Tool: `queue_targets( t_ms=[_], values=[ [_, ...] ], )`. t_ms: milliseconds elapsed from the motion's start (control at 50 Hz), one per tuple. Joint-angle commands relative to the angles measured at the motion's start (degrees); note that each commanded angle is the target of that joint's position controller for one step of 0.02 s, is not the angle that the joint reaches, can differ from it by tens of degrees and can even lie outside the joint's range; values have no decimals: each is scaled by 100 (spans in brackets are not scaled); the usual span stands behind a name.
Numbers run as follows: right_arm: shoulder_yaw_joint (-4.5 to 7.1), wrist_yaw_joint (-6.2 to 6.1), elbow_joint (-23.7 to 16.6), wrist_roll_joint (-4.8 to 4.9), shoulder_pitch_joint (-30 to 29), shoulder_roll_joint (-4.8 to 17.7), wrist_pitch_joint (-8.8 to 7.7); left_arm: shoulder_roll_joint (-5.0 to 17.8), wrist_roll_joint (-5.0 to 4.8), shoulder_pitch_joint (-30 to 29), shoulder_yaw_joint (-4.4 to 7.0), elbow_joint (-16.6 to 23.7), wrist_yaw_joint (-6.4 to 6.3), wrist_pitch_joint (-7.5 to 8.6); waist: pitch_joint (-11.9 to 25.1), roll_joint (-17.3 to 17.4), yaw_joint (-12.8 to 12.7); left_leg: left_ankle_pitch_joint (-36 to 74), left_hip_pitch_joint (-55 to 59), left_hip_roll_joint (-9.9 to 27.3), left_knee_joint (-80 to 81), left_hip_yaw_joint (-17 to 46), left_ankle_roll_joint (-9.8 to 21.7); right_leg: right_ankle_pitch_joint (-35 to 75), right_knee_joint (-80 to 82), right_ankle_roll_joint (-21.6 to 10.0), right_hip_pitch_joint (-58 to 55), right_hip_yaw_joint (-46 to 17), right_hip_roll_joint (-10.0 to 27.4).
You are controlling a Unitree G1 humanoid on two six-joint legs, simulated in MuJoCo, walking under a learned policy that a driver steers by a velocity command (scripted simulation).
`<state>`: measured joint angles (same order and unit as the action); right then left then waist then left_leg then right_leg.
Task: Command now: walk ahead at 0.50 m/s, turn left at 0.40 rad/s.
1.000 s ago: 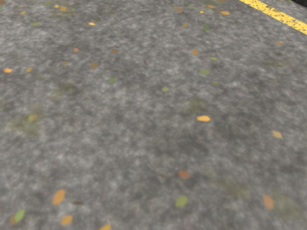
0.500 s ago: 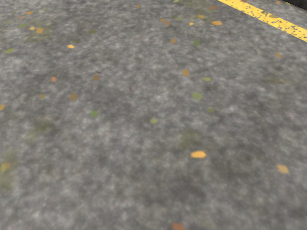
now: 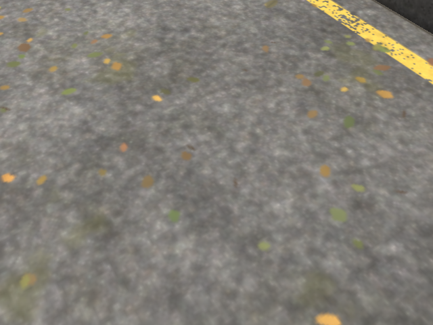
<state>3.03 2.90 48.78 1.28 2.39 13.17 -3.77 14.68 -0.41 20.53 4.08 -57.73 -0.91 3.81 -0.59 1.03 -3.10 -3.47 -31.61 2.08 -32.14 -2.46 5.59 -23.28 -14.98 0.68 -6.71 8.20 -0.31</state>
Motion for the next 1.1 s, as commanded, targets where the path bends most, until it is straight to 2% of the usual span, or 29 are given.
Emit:
queue_targets(
  t_ms=[20, 40, 60, 80, 100, 120, 160, 240, 320, 400, 460, 500, 520, 540, 560, 580, 600, 620, 660, 700, 760, 840, 940, 1000, 1020, 1040, 1060, 1080, 1100],
  values=[
    [477, -19, 16, -3, 1450, 1179, -46, 934, 17, -231, 157, 401, -102, -49, 876, -368, 1048, -143, 2515, -340, 128, 31, 464, 5536, -2777, -449, 976, 104, 1186],
    [647, -109, 81, -28, 2185, 1835, -16, 469, 155, 126, -13, 637, -46, 60, 1604, 850, 972, -424, 4677, 1078, 295, 2560, 1313, 2839, -5038, -70, 3226, 139, 460],
    [553, -89, 55, 6, 2199, 1725, -39, 210, 98, 131, -138, 710, 49, 298, 2186, 1306, 806, -1075, 5575, 1849, 1443, 5012, 1939, -876, -6283, 31, 4669, -877, -379],
    [439, -102, 41, -32, 2061, 1313, -58, 679, -125, -396, -14, 822, 126, 482, 1688, 908, 950, -1206, 5289, 1612, 1528, 4355, 1566, -630, -6569, -146, 5279, -1423, 42],
    [379, -121, -68, -41, 1694, 1066, -81, 762, -197, -782, -8, 937, 133, 564, 1097, 536, 869, -865, 4524, 1371, 1526, 3487, 1320, -126, -6294, -263, 5341, -1325, 314],
    [321, -112, -186, -56, 1271, 907, -91, 750, -97, -926, 23, 934, 89, 570, 676, 17, 626, -344, 3580, 1144, 1623, 2876, 1168, 257, -5759, -258, 5027, -1273, 537],
    [236, -134, -347, -114, 903, 700, -94, 756, 49, -897, 109, 977, 27, 420, 408, 47, 270, 274, 2464, 856, 1901, 2356, 1072, 563, -5050, -172, 4257, -1280, 744],
    [327, -287, -352, -59, 1217, 1072, -116, 538, 124, -1298, 100, 1221, -38, 243, 125, 155, 271, 689, 1860, 649, 2149, 1905, 1083, 1353, -3763, 148, 4261, -1118, 615],
    [328, -377, -304, -17, 1575, 1063, -57, 368, 83, -2150, 35, 1496, 30, 279, -21, 331, 579, 206, 1674, 313, 2057, 1646, 736, 2745, -2094, 182, 3907, -1087, 278],
    [331, -394, -205, 28, 1901, 1053, -2, 477, 2, -2659, 21, 1754, 127, 348, -55, 395, 759, -65, 2094, 478, 1724, 2067, 640, 2871, -1400, 127, 3702, -1191, 103],
    [353, -445, -242, 12, 1905, 1079, 65, 691, -15, -2567, 68, 1813, 192, 443, 10, 504, 630, 112, 2598, 662, 1181, 2544, 566, 2234, -1090, 1, 3457, -1278, 57],
    [322, -444, -360, -11, 1739, 980, 94, 896, 14, -1755, 168, 1619, 165, 504, 369, 598, 194, 722, 2524, 403, 484, 2546, 387, 2081, -789, -246, 2294, -1141, 31],
    [225, -408, -497, -65, 1597, 734, 71, 1151, 113, -903, 252, 1497, 129, 525, 1081, 347, -217, 584, 1939, 88, -752, 2213, 200, 2066, -1037, -582, 844, -1640, 671],
    [140, -411, -623, 2, 2130, 421, 20, 1610, 205, -58, 377, 1399, 80, 462, 1967, -888, -214, -1022, 113, -701, -2691, 1395, -245, 1422, -953, -1299, -1331, -3568, 1932],
    [100, -397, -695, 85, 2494, 568, -25, 1453, 73, 53, 343, 1289, 128, 388, 2180, -2083, -55, -3141, -1070, -615, -3795, 1252, -331, 442, -445, -1697, -1732, -5342, 2619],
    [222, -391, -620, 118, 2203, 1083, -3, 911, 13, -281, 204, 1434, 121, 352, 1371, -1257, -126, -2736, -1439, -234, -4280, 1369, -372, -117, -326, -1464, -1051, -4746, 2406],
    [255, -387, -693, 70, 1723, 1168, 36, 702, 32, -577, 138, 1495, 106, 297, 747, -694, -137, -2248, -1376, -12, -4267, 1135, -399, 193, -226, -1208, -216, -3780, 2120],
    [266, -383, -774, 15, 1473, 1076, 51, 631, 80, -851, 101, 1478, 115, 261, 334, -472, -2, -1898, -1194, 153, -4005, 1032, -406, 713, -22, -1106, 531, -3188, 1864],
    [282, -338, -829, 29, 1477, 858, 125, 519, 125, -1053, 53, 1423, 126, 272, 54, -673, 225, -1561, -788, 420, -3622, 963, -385, 1379, 304, -1015, 1285, -2360, 1551],
    [242, -314, -937, 40, 1423, 649, 191, 615, 87, -1018, 98, 1339, 142, 327, 20, -686, 263, -1333, -787, 505, -3401, 850, -429, 1847, 542, -1126, 1449, -1875, 1518],
    [221, -294, -1126, 8, 1137, 606, 212, 822, 80, -934, 174, 1234, 120, 345, 10, -505, 254, -665, -1057, 557, -2767, 850, -519, 2557, 668, -1205, 1279, -1303, 1569],
    [157, -150, -1313, 15, 520, 517, 145, 964, 53, -816, 201, 1168, 79, 266, -114, -438, 39, 463, -808, 462, -1449, 514, -476, 2867, 672, -1005, 1120, -458, 1376],
    [125, 10, -1706, 23, -237, 523, 155, 1217, -64, -393, 265, 1003, 58, 106, -381, -443, -165, 148, -776, 288, -573, 113, -283, 3210, 428, -852, 402, -79, 1647],
    [270, 39, -1751, -16, 149, 813, 198, 1465, -136, -443, 335, 1018, 11, -12, -6, -703, 229, -758, 153, -209, -410, -332, 46, 5697, -667, -682, 114, 237, 1679],
    [401, 21, -1581, -7, 861, 1022, 211, 1499, -151, -511, 339, 1037, -13, -62, 372, -673, 660, -686, 1095, -469, -143, -461, 223, 6274, -1639, -577, 275, 391, 1561],
    [601, -65, -1295, 6, 1879, 1383, 243, 1359, -116, -492, 276, 1067, -42, -66, 886, -458, 1154, -352, 2732, -560, 124, -244, 459, 5716, -3019, -360, 1149, 497, 1345],
    [728, -194, -1191, 38, 2332, 1970, 280, 721, 151, -243, 74, 1284, -8, -2, 1339, 829, 984, -330, 4596, 807, 167, 1982, 1027, 1682, -5040, -66, 3290, 485, 788],
    [673, -147, -1424, 14, 2183, 2148, 174, 527, 91, -195, -65, 1563, 69, 231, 2288, 1367, 710, -1330, 5594, 1806, 1198, 5052, 2021, -1232, -6425, 66, 4830, -797, -165],
    [526, -101, -1390, -29, 2185, 1626, 102, 1051, -142, -892, 65, 1687, 145, 383, 1904, 594, 1040, -1387, 5400, 1641, 1467, 4512, 1658, -785, -6591, -27, 5467, -1356, 171]
  ],
)
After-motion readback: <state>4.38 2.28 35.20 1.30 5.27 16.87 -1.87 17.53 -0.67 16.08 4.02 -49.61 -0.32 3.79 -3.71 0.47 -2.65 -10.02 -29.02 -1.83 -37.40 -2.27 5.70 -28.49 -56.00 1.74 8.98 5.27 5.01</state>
